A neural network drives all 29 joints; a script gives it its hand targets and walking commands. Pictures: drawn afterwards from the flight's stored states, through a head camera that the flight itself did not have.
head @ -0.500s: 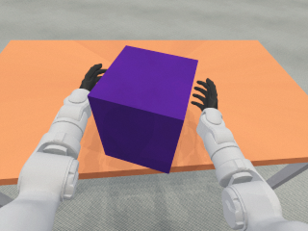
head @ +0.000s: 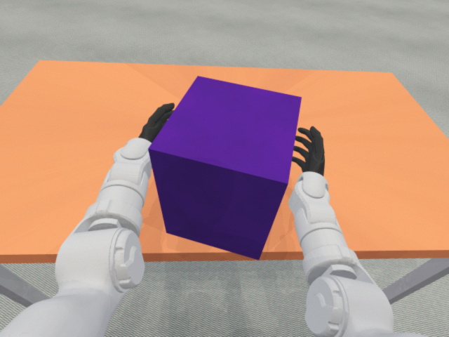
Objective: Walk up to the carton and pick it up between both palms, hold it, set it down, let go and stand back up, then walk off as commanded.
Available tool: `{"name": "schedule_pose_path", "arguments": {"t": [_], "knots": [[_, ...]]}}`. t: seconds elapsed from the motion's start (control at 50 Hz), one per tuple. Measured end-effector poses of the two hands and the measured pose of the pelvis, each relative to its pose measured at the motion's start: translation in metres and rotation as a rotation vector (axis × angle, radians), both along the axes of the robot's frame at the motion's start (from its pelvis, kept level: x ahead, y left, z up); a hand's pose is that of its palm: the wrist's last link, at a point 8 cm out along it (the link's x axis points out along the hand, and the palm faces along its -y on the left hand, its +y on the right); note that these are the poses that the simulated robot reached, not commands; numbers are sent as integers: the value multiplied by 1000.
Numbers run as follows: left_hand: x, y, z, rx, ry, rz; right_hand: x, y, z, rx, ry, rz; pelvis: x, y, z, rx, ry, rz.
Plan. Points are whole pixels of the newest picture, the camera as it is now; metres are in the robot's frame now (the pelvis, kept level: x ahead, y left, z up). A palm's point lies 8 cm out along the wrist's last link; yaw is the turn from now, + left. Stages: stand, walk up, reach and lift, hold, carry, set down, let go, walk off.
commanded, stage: reach and lift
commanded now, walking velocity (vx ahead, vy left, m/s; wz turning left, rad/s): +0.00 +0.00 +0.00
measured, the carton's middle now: (228, 170) +0.41 -0.04 +0.07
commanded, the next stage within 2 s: none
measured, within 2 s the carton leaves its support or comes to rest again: leaves its support in 1.16 s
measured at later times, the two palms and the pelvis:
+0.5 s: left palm (151, 142) +0.44 +0.11 +0.12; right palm (310, 172) +0.37 -0.18 +0.10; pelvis +0.00 +0.00 +0.00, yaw +0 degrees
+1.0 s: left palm (149, 144) +0.44 +0.11 +0.12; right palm (307, 174) +0.36 -0.18 +0.09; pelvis +0.00 +0.00 +0.00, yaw +0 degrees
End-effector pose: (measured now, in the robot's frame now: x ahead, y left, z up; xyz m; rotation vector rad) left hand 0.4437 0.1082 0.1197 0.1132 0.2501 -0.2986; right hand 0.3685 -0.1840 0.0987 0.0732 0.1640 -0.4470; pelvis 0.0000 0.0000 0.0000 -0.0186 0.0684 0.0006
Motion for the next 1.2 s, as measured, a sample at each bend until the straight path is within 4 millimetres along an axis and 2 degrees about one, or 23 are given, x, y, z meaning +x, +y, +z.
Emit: {"name": "schedule_pose_path", "arguments": {"t": [0.86, 1.04, 1.2], "knots": [[-1, 0, -3, 9, 11, 7, -5, 3, -4, -18, -68, -11, 3, -3, 2, 4, -22, 0], [-10, 4, 1, 23, -29, 54, -5, 9, -5, -27, -101, 5, -1, -3, 2, 5, -27, 0], [-22, 7, 8, 32, -97, 70, -11, 12, 2, -41, -153, 14, -8, -3, 2, 4, -37, 0]]}}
